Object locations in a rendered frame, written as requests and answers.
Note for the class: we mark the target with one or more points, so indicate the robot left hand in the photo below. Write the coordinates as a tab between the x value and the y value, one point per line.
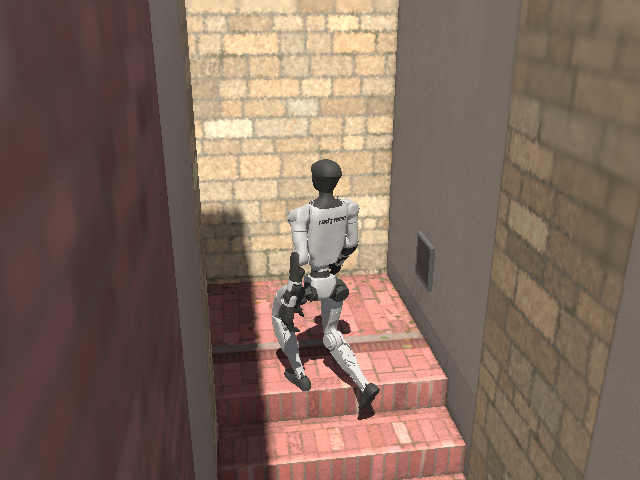
287	315

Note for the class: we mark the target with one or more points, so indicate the robot right hand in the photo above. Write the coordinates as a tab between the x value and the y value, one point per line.
334	269

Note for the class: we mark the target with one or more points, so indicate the robot right shin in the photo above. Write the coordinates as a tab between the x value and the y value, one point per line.
345	357

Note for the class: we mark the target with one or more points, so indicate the right robot forearm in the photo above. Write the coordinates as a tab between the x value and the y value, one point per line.
344	255

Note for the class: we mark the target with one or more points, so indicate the left robot forearm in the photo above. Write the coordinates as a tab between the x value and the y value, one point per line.
294	282

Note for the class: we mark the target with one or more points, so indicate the robot right upper arm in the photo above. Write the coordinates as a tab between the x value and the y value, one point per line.
351	239

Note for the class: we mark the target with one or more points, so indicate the humanoid robot head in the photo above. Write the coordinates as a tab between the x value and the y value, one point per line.
325	176

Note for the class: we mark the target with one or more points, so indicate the robot left upper arm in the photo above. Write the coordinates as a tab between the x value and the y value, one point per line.
297	219

